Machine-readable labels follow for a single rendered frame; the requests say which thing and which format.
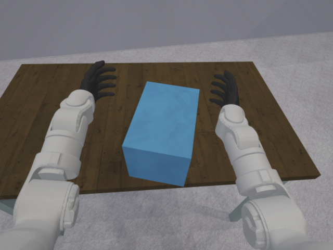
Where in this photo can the right robot upper arm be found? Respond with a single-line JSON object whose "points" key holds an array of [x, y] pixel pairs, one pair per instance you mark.
{"points": [[275, 223]]}

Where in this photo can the left robot upper arm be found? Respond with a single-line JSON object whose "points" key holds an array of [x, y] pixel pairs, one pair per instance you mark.
{"points": [[46, 208]]}

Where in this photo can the robot left forearm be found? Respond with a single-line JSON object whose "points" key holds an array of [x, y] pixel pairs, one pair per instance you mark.
{"points": [[59, 159]]}

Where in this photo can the robot left hand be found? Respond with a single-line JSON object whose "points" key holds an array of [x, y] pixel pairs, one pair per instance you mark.
{"points": [[92, 79]]}

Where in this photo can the robot right forearm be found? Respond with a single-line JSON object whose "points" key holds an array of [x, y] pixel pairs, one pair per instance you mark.
{"points": [[255, 176]]}

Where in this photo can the table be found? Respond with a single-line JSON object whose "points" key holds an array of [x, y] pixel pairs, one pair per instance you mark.
{"points": [[34, 95]]}

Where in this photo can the carton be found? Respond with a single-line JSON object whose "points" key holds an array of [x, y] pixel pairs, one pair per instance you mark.
{"points": [[159, 142]]}

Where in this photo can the robot right hand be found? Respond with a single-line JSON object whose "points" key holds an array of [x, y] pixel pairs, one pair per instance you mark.
{"points": [[231, 95]]}

